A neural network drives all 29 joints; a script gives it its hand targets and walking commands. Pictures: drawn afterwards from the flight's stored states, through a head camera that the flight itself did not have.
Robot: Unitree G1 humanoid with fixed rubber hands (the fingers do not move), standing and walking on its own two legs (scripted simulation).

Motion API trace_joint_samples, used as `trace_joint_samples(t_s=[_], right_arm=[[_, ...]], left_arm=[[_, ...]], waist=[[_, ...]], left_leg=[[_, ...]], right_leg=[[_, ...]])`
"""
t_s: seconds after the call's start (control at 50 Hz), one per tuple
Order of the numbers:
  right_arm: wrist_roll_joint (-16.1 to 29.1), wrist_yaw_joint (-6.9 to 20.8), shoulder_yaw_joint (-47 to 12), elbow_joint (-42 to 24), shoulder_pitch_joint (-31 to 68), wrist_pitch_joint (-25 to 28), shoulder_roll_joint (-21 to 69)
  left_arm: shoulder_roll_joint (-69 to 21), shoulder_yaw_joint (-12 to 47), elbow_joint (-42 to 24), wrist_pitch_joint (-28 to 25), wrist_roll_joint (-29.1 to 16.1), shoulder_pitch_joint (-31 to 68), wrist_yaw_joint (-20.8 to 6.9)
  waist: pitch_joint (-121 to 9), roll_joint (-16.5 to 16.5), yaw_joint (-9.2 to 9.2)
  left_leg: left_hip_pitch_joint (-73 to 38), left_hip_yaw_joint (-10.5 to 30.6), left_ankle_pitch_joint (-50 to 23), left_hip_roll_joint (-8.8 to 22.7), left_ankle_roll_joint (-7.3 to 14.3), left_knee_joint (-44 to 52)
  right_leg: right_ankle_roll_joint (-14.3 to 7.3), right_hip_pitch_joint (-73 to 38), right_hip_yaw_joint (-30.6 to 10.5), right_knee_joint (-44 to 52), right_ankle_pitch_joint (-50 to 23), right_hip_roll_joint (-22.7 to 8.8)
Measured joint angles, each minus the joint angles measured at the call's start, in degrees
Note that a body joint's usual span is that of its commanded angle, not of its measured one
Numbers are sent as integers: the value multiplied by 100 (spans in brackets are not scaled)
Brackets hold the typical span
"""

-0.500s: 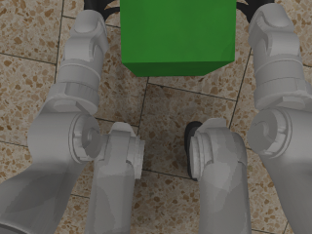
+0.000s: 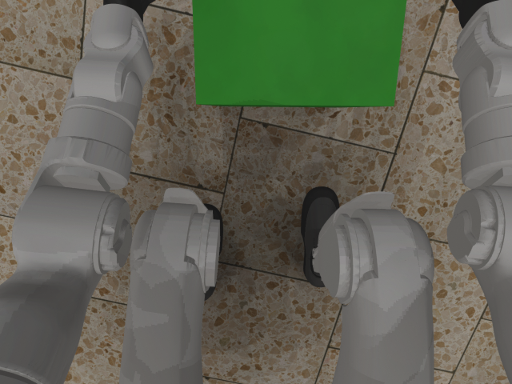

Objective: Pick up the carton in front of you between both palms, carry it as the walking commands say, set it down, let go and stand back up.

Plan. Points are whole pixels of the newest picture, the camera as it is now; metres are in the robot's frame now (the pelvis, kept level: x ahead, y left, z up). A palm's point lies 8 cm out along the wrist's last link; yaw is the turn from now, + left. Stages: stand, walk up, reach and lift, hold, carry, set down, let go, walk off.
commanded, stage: set down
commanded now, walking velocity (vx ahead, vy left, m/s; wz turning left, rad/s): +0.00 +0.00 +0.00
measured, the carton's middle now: (288, 30) +0.52 -0.05 -0.25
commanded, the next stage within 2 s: let go in 0.96 s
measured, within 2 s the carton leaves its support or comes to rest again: neither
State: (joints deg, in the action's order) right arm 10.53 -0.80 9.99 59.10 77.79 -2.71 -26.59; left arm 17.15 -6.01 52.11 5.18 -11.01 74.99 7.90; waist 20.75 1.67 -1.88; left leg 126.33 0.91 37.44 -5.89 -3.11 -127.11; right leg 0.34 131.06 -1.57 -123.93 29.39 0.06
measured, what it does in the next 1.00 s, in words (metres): rises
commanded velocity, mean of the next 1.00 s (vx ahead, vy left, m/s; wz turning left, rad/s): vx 0.00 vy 0.00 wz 0.00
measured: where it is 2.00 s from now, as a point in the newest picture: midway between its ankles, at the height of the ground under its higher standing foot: (260, 260)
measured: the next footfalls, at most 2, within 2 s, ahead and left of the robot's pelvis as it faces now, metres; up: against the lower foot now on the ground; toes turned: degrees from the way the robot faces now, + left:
none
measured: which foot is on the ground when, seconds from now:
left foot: down 0.00-1.00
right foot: down 0.00-1.00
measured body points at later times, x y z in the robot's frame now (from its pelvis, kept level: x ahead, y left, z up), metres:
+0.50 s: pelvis +0.00 +0.00 +0.11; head +0.33 -0.03 +0.42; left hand +0.56 +0.13 +0.00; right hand +0.54 -0.26 +0.00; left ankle +0.10 +0.12 -0.34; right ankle +0.12 -0.12 -0.34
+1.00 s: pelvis +0.03 -0.01 +0.25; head +0.33 -0.04 +0.58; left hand +0.56 +0.13 +0.15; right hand +0.54 -0.27 +0.15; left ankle +0.09 +0.12 -0.34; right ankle +0.12 -0.12 -0.34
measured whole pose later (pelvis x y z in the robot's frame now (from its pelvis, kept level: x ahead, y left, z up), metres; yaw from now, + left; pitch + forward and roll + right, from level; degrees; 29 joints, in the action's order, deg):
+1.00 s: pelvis +0.03 -0.01 +0.25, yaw -1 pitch +45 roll +2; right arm -1.8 3.6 19.1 51.4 63.6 -8.1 -19.0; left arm 9.8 -14.9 43.9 10.0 -1.6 60.0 5.8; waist -3.3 1.1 -1.4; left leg 93.0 2.7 23.5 -3.7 -2.1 -71.5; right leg 0.0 96.6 -2.4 -70.0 18.3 1.1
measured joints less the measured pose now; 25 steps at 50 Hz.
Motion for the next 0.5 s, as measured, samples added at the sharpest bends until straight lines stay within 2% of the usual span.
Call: trace_joint_samples(t_s=[0.1,0.16,0.26,0.5], right_arm=[[-114,-86,-68,-549,-129,-346,205],[-254,-95,-38,-431,-150,-463,298],[-513,-4,188,-225,-319,-467,399],[-717,90,474,-531,-769,-525,479]], left_arm=[[-115,-167,-484,240,66,-266,95],[-206,-211,-410,364,149,-264,132],[-393,-565,-36,335,546,-251,54],[-500,-662,-459,400,651,-681,2]], waist=[[-314,-27,-34],[-629,-50,-68],[-1194,-52,1],[-1863,-64,52]], left_leg=[[-211,-48,-36,56,21,270],[-352,-62,-103,59,21,584],[-529,-33,-213,107,52,1140],[-1072,18,-519,146,95,2417]], right_leg=[[1,-178,-51,233,-41,47],[-3,-325,-80,511,-65,47],[7,-525,-71,1074,-157,85],[27,-1129,-86,2342,-387,113]])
